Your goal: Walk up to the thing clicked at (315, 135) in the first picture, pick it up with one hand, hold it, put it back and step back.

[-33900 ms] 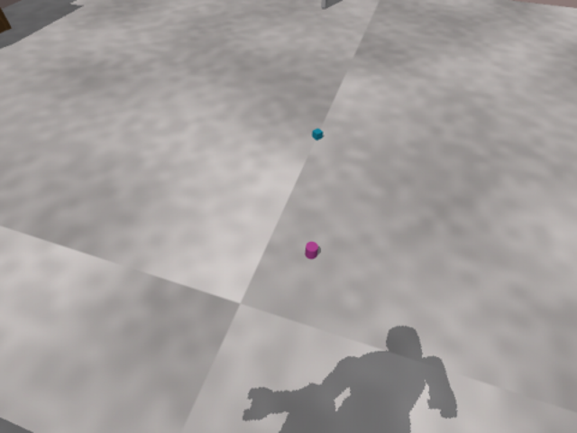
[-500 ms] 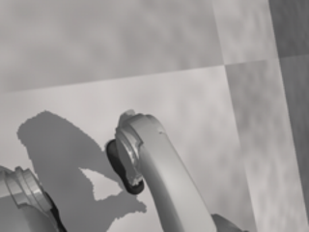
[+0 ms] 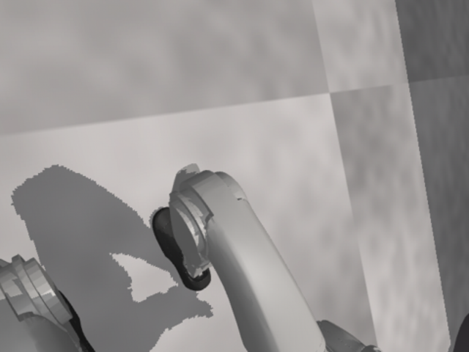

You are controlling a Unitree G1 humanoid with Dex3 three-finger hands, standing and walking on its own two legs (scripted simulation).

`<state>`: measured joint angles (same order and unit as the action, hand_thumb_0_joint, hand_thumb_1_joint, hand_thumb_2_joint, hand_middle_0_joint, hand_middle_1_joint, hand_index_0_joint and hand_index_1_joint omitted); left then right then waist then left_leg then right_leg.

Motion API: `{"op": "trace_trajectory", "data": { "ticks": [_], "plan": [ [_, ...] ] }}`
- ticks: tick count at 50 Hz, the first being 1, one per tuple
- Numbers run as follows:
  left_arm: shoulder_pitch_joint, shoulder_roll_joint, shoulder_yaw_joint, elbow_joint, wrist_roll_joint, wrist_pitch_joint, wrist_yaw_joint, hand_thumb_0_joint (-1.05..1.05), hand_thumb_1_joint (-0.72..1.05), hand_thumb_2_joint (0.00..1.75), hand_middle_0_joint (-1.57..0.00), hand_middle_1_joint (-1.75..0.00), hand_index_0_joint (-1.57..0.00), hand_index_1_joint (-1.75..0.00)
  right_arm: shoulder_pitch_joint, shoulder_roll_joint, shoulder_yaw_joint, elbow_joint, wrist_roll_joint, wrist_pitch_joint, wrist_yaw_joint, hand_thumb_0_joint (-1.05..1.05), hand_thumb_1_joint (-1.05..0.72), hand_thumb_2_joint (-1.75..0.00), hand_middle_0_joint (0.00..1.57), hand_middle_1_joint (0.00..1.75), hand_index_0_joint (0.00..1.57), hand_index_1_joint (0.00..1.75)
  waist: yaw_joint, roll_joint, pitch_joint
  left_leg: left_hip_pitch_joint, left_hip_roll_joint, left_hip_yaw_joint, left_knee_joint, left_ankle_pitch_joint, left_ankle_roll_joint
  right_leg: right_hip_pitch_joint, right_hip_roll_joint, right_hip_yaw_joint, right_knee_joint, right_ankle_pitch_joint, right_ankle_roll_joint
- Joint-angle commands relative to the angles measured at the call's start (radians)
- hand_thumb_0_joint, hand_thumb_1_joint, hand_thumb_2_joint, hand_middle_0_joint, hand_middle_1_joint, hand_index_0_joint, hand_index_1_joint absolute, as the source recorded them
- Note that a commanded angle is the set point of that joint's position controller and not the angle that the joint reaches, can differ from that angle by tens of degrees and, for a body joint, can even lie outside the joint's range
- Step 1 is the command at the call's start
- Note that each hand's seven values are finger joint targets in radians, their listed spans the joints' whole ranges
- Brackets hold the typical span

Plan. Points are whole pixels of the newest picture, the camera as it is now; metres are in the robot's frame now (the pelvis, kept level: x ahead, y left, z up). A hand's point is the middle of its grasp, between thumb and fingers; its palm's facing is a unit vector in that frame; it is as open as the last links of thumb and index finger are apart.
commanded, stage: open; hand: left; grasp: from above
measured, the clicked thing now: out of the picture +0.35 +0.34 -0.31
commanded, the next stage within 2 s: withdraw in 0.80 s
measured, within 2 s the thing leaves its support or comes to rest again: neither
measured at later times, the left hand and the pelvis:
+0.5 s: hand out of the picture +0.45 +0.32 -0.28, palm faces -0.27 -0.36 -0.89, open 11.4 cm; pelvis +0.00 +0.00 +0.00, yaw +0 degrees
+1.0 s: hand out of the picture +0.45 +0.32 -0.28, palm faces -0.27 -0.36 -0.89, open 11.7 cm; pelvis +0.00 +0.00 +0.01, yaw +0 degrees
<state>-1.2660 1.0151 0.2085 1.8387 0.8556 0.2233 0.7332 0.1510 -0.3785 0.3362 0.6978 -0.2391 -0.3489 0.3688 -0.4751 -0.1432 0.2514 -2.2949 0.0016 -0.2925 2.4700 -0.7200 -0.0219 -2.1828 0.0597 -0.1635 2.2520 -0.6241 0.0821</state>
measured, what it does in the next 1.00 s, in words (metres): stands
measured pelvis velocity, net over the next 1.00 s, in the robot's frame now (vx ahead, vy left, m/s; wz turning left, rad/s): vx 0.00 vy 0.00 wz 0.00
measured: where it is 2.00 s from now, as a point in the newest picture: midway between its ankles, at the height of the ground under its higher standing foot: (135, 302)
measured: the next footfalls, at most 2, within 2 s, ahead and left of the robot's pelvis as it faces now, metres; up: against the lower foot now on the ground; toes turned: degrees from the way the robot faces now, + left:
none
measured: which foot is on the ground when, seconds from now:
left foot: down 0.00-1.00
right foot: down 0.00-1.00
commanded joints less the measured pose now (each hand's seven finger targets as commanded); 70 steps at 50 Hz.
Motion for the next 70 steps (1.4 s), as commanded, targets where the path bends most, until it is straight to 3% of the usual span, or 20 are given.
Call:
{"op": "trace_trajectory", "data": {
  "ticks": [1, 19, 29, 38, 42, 45, 46, 50, 52, 54, 56, 58, 60, 61, 62, 63, 64, 66, 67, 70],
  "plan": [
    [-0.255, 0.160, -0.032, -0.120, 0.007, -0.002, 0.038, 0.00, 0.12, 0.44, -0.70, -0.44, -0.69, -0.44, 0.235, -0.337, -0.075, 0.044, 0.004, -0.002, -0.008, 0.00, -0.90, -0.90, 0.20, 0.30, 0.20, 0.30, -0.088, 0.580, -0.630, 0.475, 0.057, 0.105, -0.263, 0.228, 0.013, 0.412, 0.024, -0.125, -0.178, 0.261, -0.092],
    [-0.234, 0.167, -0.037, -0.108, 0.008, 0.008, 0.041, 0.00, -0.15, 0.68, -0.45, -0.65, -0.44, -0.66, 0.242, -0.357, -0.077, 0.026, 0.009, 0.001, -0.010, 0.00, -0.89, -0.90, 0.20, 0.30, 0.20, 0.30, -0.084, 0.583, -0.631, 0.490, 0.064, 0.091, -0.278, 0.240, 0.010, 0.434, 0.026, -0.130, -0.187, 0.276, -0.093],
    [-0.236, 0.174, -0.038, -0.119, 0.006, 0.004, 0.033, 0.00, -0.17, 0.71, -0.42, -0.69, -0.41, -0.69, 0.236, -0.356, -0.075, 0.029, 0.010, -0.001, -0.012, 0.00, -0.89, -0.90, 0.20, 0.30, 0.20, 0.30, -0.086, 0.592, -0.615, 0.503, 0.064, 0.085, -0.291, 0.210, 0.007, 0.403, 0.022, -0.133, -0.188, 0.246, -0.095],
    [-0.233, 0.163, -0.045, -0.148, -0.011, 0.007, 0.024, 0.00, -0.16, 0.75, -0.42, -0.70, -0.41, -0.71, 0.243, -0.352, -0.064, 0.017, 0.008, -0.003, -0.010, 0.00, -0.88, -0.90, 0.20, 0.30, 0.20, 0.30, -0.093, 0.576, -0.643, 0.501, 0.065, 0.098, -0.270, 0.269, 0.010, 0.438, 0.025, -0.124, -0.193, 0.295, -0.089],
    [-0.210, 0.195, -0.029, -0.123, 0.007, 0.005, 0.023, 0.00, -0.15, 0.76, -0.42, -0.73, -0.41, -0.73, 0.247, -0.353, -0.069, 0.025, 0.010, -0.002, -0.013, 0.00, -0.88, -0.90, 0.20, 0.30, 0.20, 0.30, -0.076, 0.581, -0.644, 0.497, 0.063, 0.099, -0.282, 0.231, 0.010, 0.453, 0.028, -0.128, -0.197, 0.263, -0.093],
    [-0.237, 0.176, -0.038, -0.141, -0.005, 0.002, 0.025, 0.00, -0.14, 0.79, -0.43, -0.74, -0.41, -0.75, 0.237, -0.344, -0.066, 0.023, 0.008, -0.007, -0.016, 0.00, -0.88, -0.90, 0.20, 0.30, 0.20, 0.30, -0.085, 0.577, -0.633, 0.489, 0.062, 0.104, -0.273, 0.246, 0.010, 0.440, 0.025, -0.124, -0.196, 0.276, -0.090],
    [-0.244, 0.172, -0.037, -0.153, -0.006, 0.001, 0.023, 0.00, -0.14, 0.71, -0.35, -0.69, -0.36, -0.67, 0.238, -0.347, -0.064, 0.021, 0.008, -0.007, -0.013, 0.00, -0.89, -0.90, 0.20, 0.30, 0.20, 0.30, -0.086, 0.592, -0.640, 0.505, 0.064, 0.101, -0.271, 0.266, 0.008, 0.430, 0.023, -0.125, -0.190, 0.288, -0.092],
    [-0.228, 0.173, -0.035, -0.188, 0.002, 0.003, 0.008, 0.00, -0.17, 0.73, -0.33, -0.69, -0.34, -0.68, 0.256, -0.345, -0.079, 0.030, 0.014, -0.004, -0.010, 0.00, -0.89, -0.90, 0.20, 0.30, 0.20, 0.30, -0.066, 0.631, -0.678, 0.531, 0.064, 0.105, -0.285, 0.286, 0.005, 0.446, 0.022, -0.122, -0.187, 0.303, -0.096],
    [-0.225, 0.174, -0.031, -0.259, 0.013, 0.006, -0.006, 0.00, -0.18, 0.73, -0.33, -0.69, -0.34, -0.68, 0.245, -0.338, -0.093, 0.022, 0.022, 0.001, -0.010, 0.00, -0.89, -0.90, 0.20, 0.30, 0.20, 0.30, -0.030, 0.671, -0.741, 0.560, 0.067, 0.110, -0.289, 0.296, 0.001, 0.445, 0.023, -0.116, -0.188, 0.305, -0.101],
    [-0.225, 0.158, -0.034, -0.348, 0.018, 0.005, -0.033, 0.00, -0.23, 0.76, -0.30, -0.72, -0.31, -0.71, 0.256, -0.336, -0.127, 0.033, 0.029, 0.008, -0.015, 0.00, -0.90, -0.90, 0.20, 0.30, 0.20, 0.30, -0.011, 0.711, -0.812, 0.584, 0.062, 0.129, -0.302, 0.310, -0.001, 0.478, 0.028, -0.107, -0.188, 0.318, -0.103],
    [-0.246, 0.119, -0.044, -0.545, 0.032, 0.008, -0.067, 0.00, -0.25, 0.78, -0.29, -0.73, -0.29, -0.73, 0.242, -0.312, -0.156, 0.011, 0.052, 0.020, -0.015, 0.00, -0.90, -0.90, 0.20, 0.30, 0.20, 0.30, 0.046, 0.811, -0.964, 0.676, 0.062, 0.134, -0.318, 0.376, -0.011, 0.471, 0.024, -0.099, -0.169, 0.351, -0.114],
    [-0.140, 0.013, -0.106, -0.554, 0.047, 0.030, -0.119, 0.00, -0.24, 0.77, -0.30, -0.72, -0.30, -0.72, 0.207, -0.282, -0.181, 0.004, 0.083, 0.045, -0.023, 0.00, -0.90, -0.90, 0.20, 0.30, 0.20, 0.30, 0.087, 0.800, -0.975, 0.656, 0.055, 0.151, -0.331, 0.363, -0.008, 0.435, 0.034, -0.079, -0.171, 0.334, -0.121],
    [-0.048, -0.004, -0.100, -0.597, 0.060, 0.045, -0.175, 0.00, -0.26, 0.79, -0.28, -0.74, -0.28, -0.74, 0.236, -0.273, -0.222, 0.032, 0.110, 0.079, -0.025, 0.00, -0.90, -0.90, 0.20, 0.30, 0.20, 0.30, 0.133, 0.756, -1.016, 0.595, 0.040, 0.170, -0.334, 0.361, -0.003, 0.423, 0.033, -0.074, -0.155, 0.340, -0.122],
    [-0.012, -0.070, -0.131, -0.583, 0.068, 0.054, -0.209, 0.00, -0.27, 0.80, -0.27, -0.75, -0.27, -0.75, 0.239, -0.251, -0.239, 0.054, 0.120, 0.098, -0.028, 0.00, -0.90, -0.90, 0.20, 0.30, 0.20, 0.30, 0.143, 0.727, -0.983, 0.563, 0.036, 0.182, -0.331, 0.338, 0.004, 0.384, 0.035, -0.063, -0.158, 0.319, -0.124],
    [-0.012, -0.090, -0.139, -0.658, 0.078, 0.050, -0.242, 0.00, -0.27, 0.80, -0.27, -0.76, -0.27, -0.76, 0.242, -0.243, -0.258, 0.057, 0.130, 0.111, -0.030, 0.00, -0.90, -0.90, 0.20, 0.30, 0.20, 0.30, 0.162, 0.722, -0.998, 0.566, 0.032, 0.188, -0.330, 0.350, 0.004, 0.361, 0.032, -0.055, -0.155, 0.319, -0.125],
    [-0.019, -0.108, -0.149, -0.699, 0.088, 0.047, -0.272, 0.00, -0.26, 0.80, -0.29, -0.75, -0.28, -0.75, 0.243, -0.243, -0.267, 0.054, 0.140, 0.128, -0.032, 0.00, -0.90, -0.90, 0.20, 0.30, 0.20, 0.30, 0.165, 0.719, -0.999, 0.573, 0.030, 0.181, -0.346, 0.347, 0.004, 0.333, 0.027, -0.055, -0.152, 0.304, -0.128],
    [0.005, -0.180, -0.194, -0.701, 0.094, 0.047, -0.310, 0.00, -0.26, 0.80, -0.29, -0.76, -0.29, -0.76, 0.221, -0.231, -0.271, 0.030, 0.151, 0.144, -0.035, 0.00, -0.89, -0.90, 0.20, 0.30, 0.20, 0.30, 0.159, 0.659, -0.965, 0.539, 0.024, 0.187, -0.361, 0.318, 0.012, 0.336, 0.028, -0.049, -0.169, 0.290, -0.128],
    [0.094, -0.203, -0.217, -0.670, 0.117, 0.035, -0.381, 0.00, -0.25, 0.80, -0.30, -0.75, -0.29, -0.75, 0.219, -0.228, -0.302, 0.023, 0.163, 0.178, -0.053, 0.00, -0.89, -0.90, 0.20, 0.30, 0.20, 0.30, 0.165, 0.540, -0.886, 0.486, 0.013, 0.187, -0.397, 0.234, 0.023, 0.317, 0.024, -0.035, -0.199, 0.218, -0.127],
    [0.106, -0.219, -0.223, -0.629, 0.128, 0.021, -0.415, 0.00, -0.25, 0.81, -0.29, -0.75, -0.29, -0.76, 0.239, -0.231, -0.316, 0.040, 0.161, 0.198, -0.063, 0.00, -0.89, -0.90, 0.20, 0.30, 0.20, 0.30, 0.151, 0.496, -0.837, 0.453, 0.009, 0.181, -0.408, 0.184, 0.026, 0.286, 0.022, -0.032, -0.215, 0.169, -0.130],
    [0.026, -0.266, -0.263, -0.737, 0.144, -0.054, -0.510, 0.00, -0.28, 0.83, -0.28, -0.77, -0.27, -0.78, 0.237, -0.207, -0.347, 0.007, 0.161, 0.243, -0.099, 0.00, -0.89, -0.90, 0.20, 0.30, 0.20, 0.30, 0.151, 0.411, -0.887, 0.474, -0.004, 0.195, -0.420, 0.153, 0.031, 0.337, 0.013, -0.005, -0.258, 0.119, -0.131]
  ]
}}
